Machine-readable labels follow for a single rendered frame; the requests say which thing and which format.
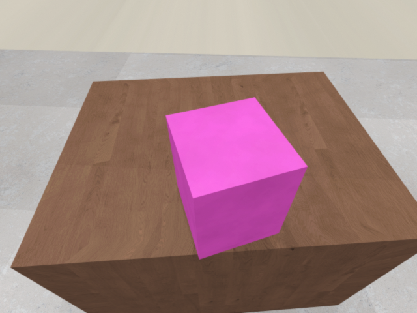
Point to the carton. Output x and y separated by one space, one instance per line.
236 172

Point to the pedestal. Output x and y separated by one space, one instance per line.
110 233

